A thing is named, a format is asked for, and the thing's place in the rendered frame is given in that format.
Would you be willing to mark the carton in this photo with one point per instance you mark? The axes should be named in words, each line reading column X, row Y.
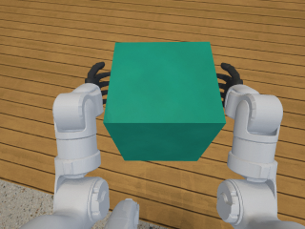
column 163, row 101

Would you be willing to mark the left robot hand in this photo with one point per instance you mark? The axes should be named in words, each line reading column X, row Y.
column 94, row 77

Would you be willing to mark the left robot thigh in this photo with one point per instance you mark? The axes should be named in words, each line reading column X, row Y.
column 125, row 215

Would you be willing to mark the robot left upper arm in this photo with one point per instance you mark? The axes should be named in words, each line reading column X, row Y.
column 79, row 203

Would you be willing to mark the robot right forearm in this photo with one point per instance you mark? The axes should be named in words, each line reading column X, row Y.
column 257, row 118

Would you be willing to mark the robot left forearm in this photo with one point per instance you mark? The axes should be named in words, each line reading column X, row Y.
column 74, row 118

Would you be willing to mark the robot right upper arm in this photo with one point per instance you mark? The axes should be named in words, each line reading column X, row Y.
column 249, row 205

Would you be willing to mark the right robot hand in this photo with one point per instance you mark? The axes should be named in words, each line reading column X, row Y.
column 233, row 79

